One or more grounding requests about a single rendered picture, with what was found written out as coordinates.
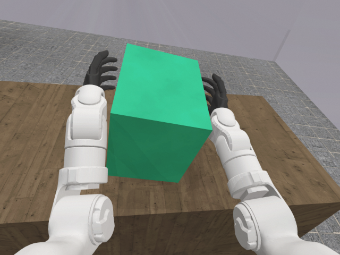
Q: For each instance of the robot left upper arm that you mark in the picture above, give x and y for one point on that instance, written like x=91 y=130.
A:
x=78 y=225

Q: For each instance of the right robot forearm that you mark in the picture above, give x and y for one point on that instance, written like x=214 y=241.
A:
x=246 y=179

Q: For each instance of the left robot forearm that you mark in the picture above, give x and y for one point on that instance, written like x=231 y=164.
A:
x=85 y=144

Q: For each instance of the robot right upper arm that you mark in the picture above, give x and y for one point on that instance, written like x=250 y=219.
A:
x=267 y=227

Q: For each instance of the pedestal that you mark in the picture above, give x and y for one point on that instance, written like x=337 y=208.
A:
x=191 y=217

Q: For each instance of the robot right hand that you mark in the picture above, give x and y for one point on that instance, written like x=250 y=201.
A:
x=218 y=93

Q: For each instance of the robot left hand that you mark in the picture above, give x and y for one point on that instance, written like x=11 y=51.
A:
x=95 y=71

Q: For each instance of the carton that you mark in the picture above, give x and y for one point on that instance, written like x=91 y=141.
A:
x=159 y=118

